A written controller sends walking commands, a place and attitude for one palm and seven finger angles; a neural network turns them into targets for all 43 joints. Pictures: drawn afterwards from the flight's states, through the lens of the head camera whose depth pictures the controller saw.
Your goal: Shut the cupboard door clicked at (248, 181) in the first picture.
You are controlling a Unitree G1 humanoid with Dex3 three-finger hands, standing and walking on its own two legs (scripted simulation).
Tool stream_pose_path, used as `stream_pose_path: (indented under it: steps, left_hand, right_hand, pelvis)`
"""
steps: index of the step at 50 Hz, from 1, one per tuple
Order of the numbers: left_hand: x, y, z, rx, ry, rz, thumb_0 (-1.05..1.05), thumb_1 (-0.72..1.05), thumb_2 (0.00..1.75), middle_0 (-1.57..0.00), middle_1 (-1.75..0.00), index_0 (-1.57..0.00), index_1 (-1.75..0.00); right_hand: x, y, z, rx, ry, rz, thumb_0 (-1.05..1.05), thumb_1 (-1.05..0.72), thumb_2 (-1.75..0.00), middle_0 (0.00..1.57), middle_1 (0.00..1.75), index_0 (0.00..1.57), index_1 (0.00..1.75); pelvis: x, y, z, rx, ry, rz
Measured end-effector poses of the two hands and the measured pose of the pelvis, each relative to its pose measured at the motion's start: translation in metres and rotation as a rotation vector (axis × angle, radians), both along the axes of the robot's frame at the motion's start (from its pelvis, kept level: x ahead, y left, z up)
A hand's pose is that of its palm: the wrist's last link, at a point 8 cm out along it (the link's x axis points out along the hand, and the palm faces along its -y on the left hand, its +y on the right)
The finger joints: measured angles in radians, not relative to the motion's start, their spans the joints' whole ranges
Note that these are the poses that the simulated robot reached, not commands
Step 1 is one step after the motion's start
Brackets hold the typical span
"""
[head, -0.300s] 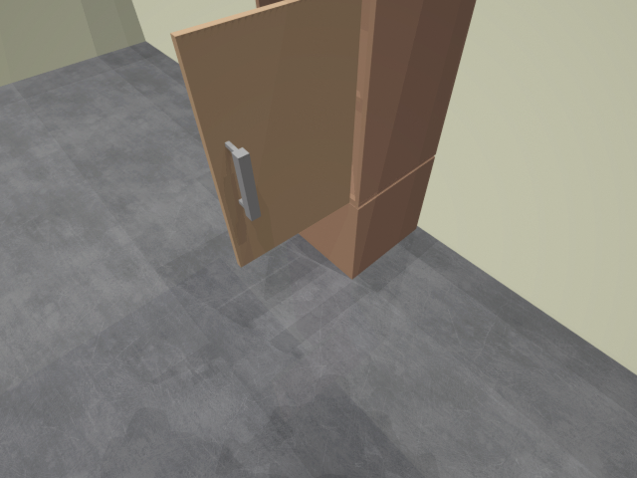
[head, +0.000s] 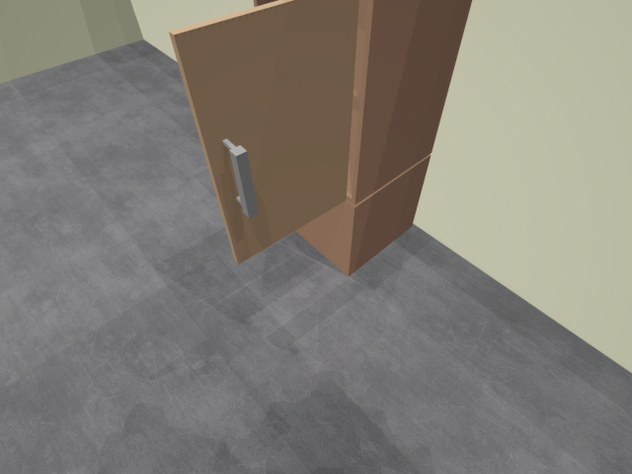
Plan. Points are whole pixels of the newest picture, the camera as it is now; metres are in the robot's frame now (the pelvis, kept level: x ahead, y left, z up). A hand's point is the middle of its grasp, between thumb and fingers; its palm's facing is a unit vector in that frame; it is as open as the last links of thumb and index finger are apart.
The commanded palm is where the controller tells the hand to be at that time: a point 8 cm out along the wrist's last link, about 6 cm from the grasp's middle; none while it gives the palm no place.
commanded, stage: look at it before walking up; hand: left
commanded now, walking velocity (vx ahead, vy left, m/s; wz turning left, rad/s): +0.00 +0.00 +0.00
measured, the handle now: (239, 179) +0.68 +0.20 -0.06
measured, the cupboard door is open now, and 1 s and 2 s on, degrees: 87 87 87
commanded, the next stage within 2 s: walk to a spot facing it in 0.54 s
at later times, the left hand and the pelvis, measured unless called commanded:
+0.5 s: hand out of the picture +0.08 +0.24 -0.16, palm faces -0.03 -0.94 -0.34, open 7.4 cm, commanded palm none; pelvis +0.01 +0.00 +0.00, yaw +0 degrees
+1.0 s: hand out of the picture +0.06 +0.21 -0.18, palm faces -0.13 -0.96 -0.26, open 7.4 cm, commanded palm none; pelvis -0.01 +0.01 -0.02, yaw -8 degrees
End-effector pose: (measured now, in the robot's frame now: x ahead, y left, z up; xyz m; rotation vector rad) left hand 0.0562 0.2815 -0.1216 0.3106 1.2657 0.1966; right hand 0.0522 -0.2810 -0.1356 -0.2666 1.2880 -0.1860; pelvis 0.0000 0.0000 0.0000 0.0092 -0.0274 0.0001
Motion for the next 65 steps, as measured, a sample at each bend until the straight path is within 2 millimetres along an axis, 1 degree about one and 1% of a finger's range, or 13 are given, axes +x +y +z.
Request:
stream_pose_path:
  steps: [27,38,43,49,51,54,56,57,58,60,65]
  left_hand:
    - [0.017,0.006,0.002,0.008,-0.019,-0.016,0.01,0.9,0.9,-0.2,-0.3,-0.21,-0.3]
    - [0.019,0.005,-0.001,0.008,-0.015,-0.02,0.01,0.9,0.9,-0.2,-0.3,-0.21,-0.3]
    - [0.012,-0.006,-0.012,-0.022,0.028,-0.036,0.0,0.91,0.9,-0.2,-0.3,-0.21,-0.3]
    - [0.007,-0.022,-0.026,-0.068,0.067,-0.082,0.01,0.91,0.9,-0.2,-0.3,-0.21,-0.3]
    - [0.008,-0.028,-0.027,-0.073,0.075,-0.098,0.01,0.91,0.9,-0.2,-0.3,-0.21,-0.3]
    - [0.012,-0.04,-0.024,-0.072,0.069,-0.12,0.01,0.91,0.9,-0.2,-0.3,-0.21,-0.3]
    - [0.015,-0.047,-0.023,-0.065,0.045,-0.135,0.01,0.91,0.9,-0.2,-0.3,-0.21,-0.3]
    - [0.016,-0.05,-0.026,-0.055,0.028,-0.149,0.01,0.91,0.9,-0.2,-0.3,-0.21,-0.3]
    - [0.015,-0.052,-0.027,-0.045,0.021,-0.153,0.01,0.91,0.9,-0.2,-0.3,-0.21,-0.3]
    - [0.011,-0.056,-0.026,-0.037,0.031,-0.159,0.0,0.91,0.9,-0.2,-0.3,-0.21,-0.3]
    - [0.003,-0.065,-0.019,-0.037,0.081,-0.2,0.0,0.91,0.9,-0.2,-0.3,-0.21,-0.3]
  right_hand:
    - [0.01,-0.002,0.003,-0.013,-0.01,0.001,0.0,-0.91,-0.89,0.2,0.3,0.2,0.3]
    - [0.011,0.0,0.003,-0.019,-0.026,-0.015,0.0,-0.91,-0.89,0.2,0.3,0.2,0.3]
    - [-0.004,0.014,-0.004,0.003,-0.028,-0.071,0.0,-0.91,-0.89,0.2,0.3,0.2,0.3]
    - [-0.039,0.029,-0.017,0.035,-0.004,-0.145,0.0,-0.91,-0.89,0.2,0.3,0.2,0.3]
    - [-0.053,0.03,-0.022,0.047,0.007,-0.165,0.0,-0.91,-0.89,0.2,0.3,0.2,0.3]
    - [-0.075,0.029,-0.031,0.07,0.031,-0.191,0.0,-0.91,-0.89,0.2,0.3,0.2,0.3]
    - [-0.086,0.024,-0.04,0.086,0.048,-0.21,0.0,-0.91,-0.89,0.2,0.3,0.2,0.3]
    - [-0.09,0.02,-0.045,0.092,0.052,-0.226,0.0,-0.91,-0.89,0.2,0.3,0.2,0.3]
    - [-0.093,0.016,-0.048,0.095,0.057,-0.24,0.0,-0.91,-0.89,0.2,0.3,0.2,0.3]
    - [-0.094,0.009,-0.046,0.094,0.055,-0.262,0.0,-0.91,-0.89,0.2,0.3,0.2,0.3]
    - [-0.081,-0.004,-0.025,0.064,-0.036,-0.311,0.01,-0.91,-0.89,0.2,0.3,0.2,0.3]
  pelvis:
    - [0.006,0.002,0.0,0.0,0.007,-0.003]
    - [0.005,0.004,-0.001,-0.003,0.01,-0.027]
    - [0.001,0.006,-0.006,-0.007,0.009,-0.073]
    - [-0.009,0.008,-0.014,0.012,0.013,-0.133]
    - [-0.015,0.006,-0.017,0.02,0.009,-0.158]
    - [-0.021,0.001,-0.019,0.017,0.004,-0.186]
    - [-0.024,-0.006,-0.023,0.013,0.007,-0.203]
    - [-0.025,-0.011,-0.028,0.031,0.015,-0.211]
    - [-0.027,-0.015,-0.031,0.031,0.016,-0.222]
    - [-0.032,-0.017,-0.029,0.019,0.011,-0.232]
    - [-0.038,-0.019,-0.015,0.032,0.032,-0.298]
